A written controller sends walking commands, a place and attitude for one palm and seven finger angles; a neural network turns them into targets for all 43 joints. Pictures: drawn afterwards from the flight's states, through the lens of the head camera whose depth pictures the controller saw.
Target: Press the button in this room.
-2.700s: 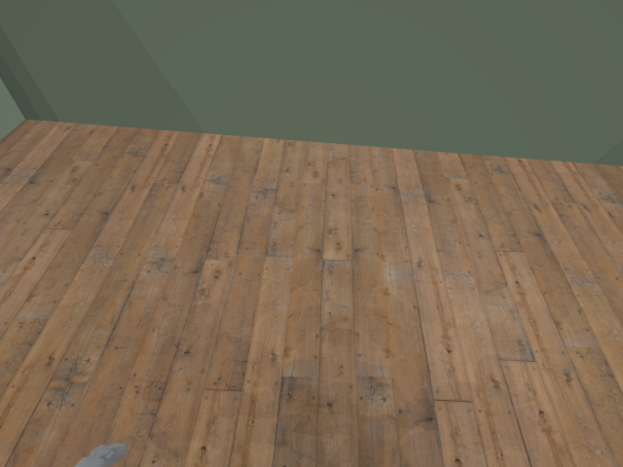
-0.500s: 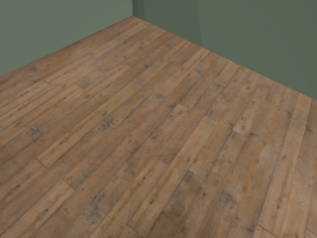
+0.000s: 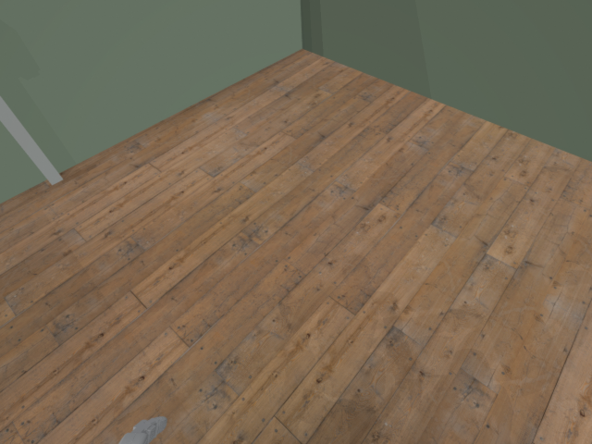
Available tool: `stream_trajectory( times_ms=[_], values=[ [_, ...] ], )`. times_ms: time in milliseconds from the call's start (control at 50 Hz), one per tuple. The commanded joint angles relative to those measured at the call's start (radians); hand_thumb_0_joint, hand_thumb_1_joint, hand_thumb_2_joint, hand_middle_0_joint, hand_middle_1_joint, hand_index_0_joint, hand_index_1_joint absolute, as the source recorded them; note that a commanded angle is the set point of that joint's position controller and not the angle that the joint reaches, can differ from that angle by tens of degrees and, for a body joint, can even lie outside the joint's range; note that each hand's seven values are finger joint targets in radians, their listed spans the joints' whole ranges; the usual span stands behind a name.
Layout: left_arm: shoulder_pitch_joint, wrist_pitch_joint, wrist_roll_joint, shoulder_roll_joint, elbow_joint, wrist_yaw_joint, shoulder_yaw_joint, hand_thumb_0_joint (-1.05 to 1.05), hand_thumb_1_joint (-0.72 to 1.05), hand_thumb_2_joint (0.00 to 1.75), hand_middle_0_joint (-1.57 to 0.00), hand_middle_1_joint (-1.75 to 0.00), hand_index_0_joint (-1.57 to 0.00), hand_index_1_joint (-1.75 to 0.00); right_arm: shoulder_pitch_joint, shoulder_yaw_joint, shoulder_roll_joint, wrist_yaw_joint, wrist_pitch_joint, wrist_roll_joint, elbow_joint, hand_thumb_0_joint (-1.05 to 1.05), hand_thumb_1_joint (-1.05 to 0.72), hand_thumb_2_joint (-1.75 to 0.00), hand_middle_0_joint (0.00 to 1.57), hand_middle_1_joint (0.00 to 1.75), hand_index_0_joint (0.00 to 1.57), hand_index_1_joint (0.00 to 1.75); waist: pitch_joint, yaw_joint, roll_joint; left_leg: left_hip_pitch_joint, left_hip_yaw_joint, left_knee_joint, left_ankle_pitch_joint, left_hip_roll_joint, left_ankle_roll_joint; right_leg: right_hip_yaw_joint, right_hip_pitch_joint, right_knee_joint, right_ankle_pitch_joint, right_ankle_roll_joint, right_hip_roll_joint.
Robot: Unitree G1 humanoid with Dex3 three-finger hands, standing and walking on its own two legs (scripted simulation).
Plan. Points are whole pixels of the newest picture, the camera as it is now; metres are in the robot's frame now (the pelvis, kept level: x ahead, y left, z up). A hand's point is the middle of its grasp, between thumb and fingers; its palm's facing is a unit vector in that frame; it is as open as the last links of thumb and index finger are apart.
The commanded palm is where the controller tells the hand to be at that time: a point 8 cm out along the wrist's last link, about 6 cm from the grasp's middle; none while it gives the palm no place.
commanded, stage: turn or walk to find it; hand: left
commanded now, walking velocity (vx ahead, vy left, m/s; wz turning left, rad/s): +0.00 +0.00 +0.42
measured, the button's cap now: out of the picture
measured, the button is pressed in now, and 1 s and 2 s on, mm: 0 0 0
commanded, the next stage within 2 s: none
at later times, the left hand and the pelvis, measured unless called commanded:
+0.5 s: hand out of the picture -0.07 +0.23 -0.19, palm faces +0.30 -0.93 -0.22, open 7.3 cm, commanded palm none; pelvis -0.03 +0.03 -0.01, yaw +13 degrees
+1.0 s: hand out of the picture -0.01 +0.24 -0.14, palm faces +0.40 -0.88 -0.27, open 7.3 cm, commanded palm none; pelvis -0.04 +0.01 +0.00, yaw +24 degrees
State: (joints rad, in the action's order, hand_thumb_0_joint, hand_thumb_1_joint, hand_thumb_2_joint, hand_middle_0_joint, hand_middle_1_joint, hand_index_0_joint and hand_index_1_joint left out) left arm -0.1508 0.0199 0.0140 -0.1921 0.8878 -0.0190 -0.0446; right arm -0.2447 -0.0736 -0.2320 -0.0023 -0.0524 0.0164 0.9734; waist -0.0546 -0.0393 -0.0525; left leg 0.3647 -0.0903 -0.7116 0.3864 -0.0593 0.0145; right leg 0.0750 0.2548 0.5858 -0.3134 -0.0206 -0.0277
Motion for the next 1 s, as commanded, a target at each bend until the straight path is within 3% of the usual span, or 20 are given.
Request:
stream_trajectory(
  times_ms=[0,40,80,180,300,360,380,400,420,440,460,500,520,580,780,860,920,940,960,980],
  values=[
    [-0.023,-0.016,0.005,-0.198,-0.072,-0.023,-0.051,0.00,0.90,0.90,-0.20,-0.30,-0.20,-0.30,0.024,-0.041,-0.101,-0.004,-0.004,0.009,-0.075,0.00,-0.90,-0.90,0.20,0.30,0.20,0.30,0.004,0.037,0.233,0.184,-0.006,-0.465,0.060,0.053,0.009,-0.298,0.002,-0.374,-0.005,-0.094,-0.343],
    [0.012,-0.024,0.003,-0.154,-0.076,-0.016,-0.032,0.00,0.90,0.90,-0.20,-0.30,-0.20,-0.30,-0.019,-0.035,-0.085,-0.014,-0.007,0.012,-0.042,0.00,-0.90,-0.90,0.20,0.30,0.20,0.30,-0.028,0.008,0.185,0.187,0.034,-0.520,-0.039,0.070,0.027,-0.152,0.013,-0.337,0.078,-0.070,-0.266],
    [-0.021,-0.028,0.004,-0.142,-0.063,-0.016,-0.028,0.00,0.90,0.90,-0.20,-0.30,-0.20,-0.30,-0.034,-0.034,-0.072,-0.016,-0.010,0.008,-0.028,0.00,-0.90,-0.90,0.20,0.30,0.20,0.30,-0.025,0.011,0.200,0.192,0.050,-0.524,-0.081,0.074,0.041,-0.092,-0.014,-0.330,0.124,-0.059,-0.246],
    [-0.114,-0.029,0.008,-0.158,-0.026,-0.020,-0.034,0.00,0.90,0.90,-0.20,-0.30,-0.20,-0.30,0.030,-0.025,-0.068,-0.013,-0.012,0.007,-0.037,0.00,-0.90,-0.90,0.20,0.30,0.20,0.30,-0.002,0.054,0.204,0.200,0.073,-0.409,-0.033,0.101,0.062,-0.091,-0.115,-0.312,0.191,-0.095,-0.289],
    [-0.179,-0.024,0.021,-0.201,0.017,-0.018,-0.050,0.00,0.90,0.90,-0.20,-0.30,-0.20,-0.30,0.104,-0.002,-0.040,-0.009,0.007,-0.006,-0.057,0.00,-0.90,-0.90,0.20,0.30,0.20,0.30,0.060,0.094,0.233,0.077,0.147,-0.108,0.088,0.099,0.048,-0.063,-0.181,-0.211,0.473,-0.133,-0.336],
    [-0.162,-0.019,0.019,-0.214,0.030,-0.017,-0.056,0.00,0.90,0.90,-0.20,-0.30,-0.20,-0.30,0.059,0.002,-0.041,-0.004,0.018,-0.010,-0.051,0.00,-0.90,-0.90,0.20,0.30,0.20,0.30,0.103,0.068,0.246,-0.023,0.180,0.048,0.031,0.083,0.030,-0.027,-0.176,-0.143,0.528,-0.106,-0.335],
    [-0.144,-0.017,0.015,-0.210,0.034,-0.016,-0.056,0.00,0.90,0.90,-0.20,-0.30,-0.20,-0.30,0.031,0.000,-0.046,-0.004,0.022,-0.010,-0.045,0.00,-0.90,-0.90,0.20,0.30,0.20,0.30,0.110,0.047,0.232,-0.094,0.183,0.151,-0.050,0.085,0.025,0.001,-0.144,-0.100,0.492,-0.077,-0.325],
    [-0.136,-0.012,0.007,-0.199,0.032,-0.014,-0.055,0.00,0.90,0.90,-0.20,-0.30,-0.20,-0.30,-0.008,-0.003,-0.068,-0.004,0.030,-0.008,-0.034,0.00,-0.90,-0.90,0.20,0.30,0.20,0.30,0.127,0.022,0.165,-0.211,0.170,0.288,-0.190,0.097,0.013,0.049,-0.070,-0.021,0.417,-0.028,-0.296],
    [-0.153,-0.005,-0.002,-0.155,0.014,-0.010,-0.048,0.00,0.90,0.90,-0.20,-0.30,-0.20,-0.30,-0.044,-0.019,-0.148,-0.002,0.042,-0.001,-0.031,0.00,-0.90,-0.90,0.20,0.30,0.20,0.30,0.162,0.005,-0.047,-0.355,-0.032,0.363,-0.384,0.255,-0.046,0.110,0.100,0.153,0.166,0.040,-0.202],
    [-0.125,0.001,-0.001,-0.093,-0.023,-0.006,-0.027,0.00,0.90,0.90,-0.20,-0.30,-0.20,-0.30,-0.071,-0.037,-0.230,0.006,0.041,-0.001,-0.033,0.00,-0.90,-0.90,0.20,0.30,0.20,0.30,0.133,-0.010,-0.283,-0.399,-0.278,0.382,-0.750,0.461,-0.166,0.099,0.315,0.338,-0.327,0.103,-0.091],
    [-0.078,0.014,0.007,-0.119,-0.025,-0.012,-0.028,0.00,0.90,0.90,-0.20,-0.30,-0.20,-0.30,-0.086,-0.039,-0.236,0.010,0.031,0.003,-0.022,0.00,-0.90,-0.90,0.20,0.30,0.20,0.30,0.125,-0.027,-0.160,-0.314,-0.216,0.367,-0.713,0.487,-0.225,0.008,0.269,0.457,-0.331,0.082,-0.096],
    [-0.052,0.023,0.011,-0.118,0.000,-0.007,-0.037,0.00,0.90,0.90,-0.20,-0.30,-0.20,-0.30,0.000,-0.022,-0.178,0.026,0.037,0.006,-0.038,0.00,-0.90,-0.90,0.20,0.30,0.20,0.30,0.037,0.002,-0.169,-0.223,-0.159,0.394,-0.577,0.382,-0.188,-0.039,0.303,0.526,-0.209,0.086,-0.105],
    [-0.051,0.021,0.010,-0.124,0.011,-0.001,-0.041,0.00,0.90,0.90,-0.20,-0.30,-0.20,-0.30,0.036,-0.013,-0.160,0.028,0.039,0.005,-0.049,0.00,-0.90,-0.90,0.20,0.30,0.20,0.30,0.008,0.014,-0.126,-0.200,-0.128,0.395,-0.584,0.343,-0.171,-0.052,0.302,0.546,-0.143,0.089,-0.101],
    [-0.105,0.016,0.006,-0.124,0.038,0.006,-0.040,0.00,0.90,0.90,-0.20,-0.30,-0.20,-0.30,0.048,-0.007,-0.149,0.031,0.052,-0.003,-0.061,0.00,-0.90,-0.90,0.20,0.30,0.20,0.30,0.047,0.040,-0.078,-0.260,-0.058,0.380,-0.690,0.284,-0.153,-0.043,0.289,0.548,-0.063,0.107,-0.086],
    [0.018,0.015,0.000,-0.106,-0.028,-0.003,-0.034,0.00,0.90,0.90,-0.20,-0.30,-0.20,-0.30,-0.022,-0.027,-0.159,0.026,0.043,0.008,-0.056,0.00,-0.90,-0.90,0.20,0.30,0.20,0.30,0.067,-0.005,-0.080,-0.286,-0.208,0.371,-0.606,0.294,-0.203,-0.059,0.232,0.311,-0.133,0.116,-0.048],
    [0.000,0.009,-0.007,-0.093,-0.036,-0.007,-0.030,0.00,0.90,0.90,-0.20,-0.30,-0.20,-0.30,0.000,-0.030,-0.165,0.022,0.036,0.012,-0.065,0.00,-0.90,-0.90,0.20,0.30,0.20,0.30,0.087,0.010,-0.105,-0.213,-0.247,0.350,-0.589,0.272,-0.195,-0.051,0.107,0.155,-0.125,0.094,-0.012],
    [-0.066,-0.003,-0.010,-0.102,-0.025,-0.011,-0.032,0.00,0.90,0.90,-0.20,-0.30,-0.20,-0.30,0.013,-0.033,-0.154,0.018,0.034,0.006,-0.070,0.00,-0.90,-0.90,0.20,0.30,0.20,0.30,0.123,0.046,-0.069,-0.133,-0.245,0.287,-0.547,0.227,-0.153,-0.041,-0.062,-0.081,0.036,0.083,0.003],
    [-0.094,-0.012,-0.008,-0.123,-0.018,-0.015,-0.036,0.00,0.90,0.90,-0.20,-0.30,-0.20,-0.30,0.013,-0.031,-0.138,0.015,0.035,-0.001,-0.074,0.00,-0.90,-0.90,0.20,0.30,0.20,0.30,0.138,0.063,-0.017,-0.056,-0.224,0.240,-0.446,0.189,-0.111,-0.062,-0.179,-0.211,0.135,0.077,-0.031],
    [-0.119,-0.023,0.005,-0.190,-0.016,-0.022,-0.048,0.00,0.90,0.90,-0.20,-0.30,-0.20,-0.30,-0.006,-0.025,-0.086,0.008,0.036,-0.011,-0.080,0.00,-0.90,-0.90,0.20,0.30,0.20,0.30,0.158,0.069,0.157,0.105,-0.121,0.103,-0.209,0.103,-0.047,-0.221,-0.325,-0.288,0.155,0.030,-0.209],
    [-0.123,-0.025,0.013,-0.264,-0.024,-0.024,-0.062,0.00,0.90,0.90,-0.20,-0.30,-0.20,-0.30,0.005,-0.019,-0.048,0.007,0.033,-0.007,-0.107,0.00,-0.90,-0.90,0.20,0.30,0.20,0.30,0.114,0.078,0.364,0.236,0.038,-0.115,0.156,-0.020,0.014,-0.423,-0.297,-0.313,0.277,-0.086,-0.437]
  ],
)
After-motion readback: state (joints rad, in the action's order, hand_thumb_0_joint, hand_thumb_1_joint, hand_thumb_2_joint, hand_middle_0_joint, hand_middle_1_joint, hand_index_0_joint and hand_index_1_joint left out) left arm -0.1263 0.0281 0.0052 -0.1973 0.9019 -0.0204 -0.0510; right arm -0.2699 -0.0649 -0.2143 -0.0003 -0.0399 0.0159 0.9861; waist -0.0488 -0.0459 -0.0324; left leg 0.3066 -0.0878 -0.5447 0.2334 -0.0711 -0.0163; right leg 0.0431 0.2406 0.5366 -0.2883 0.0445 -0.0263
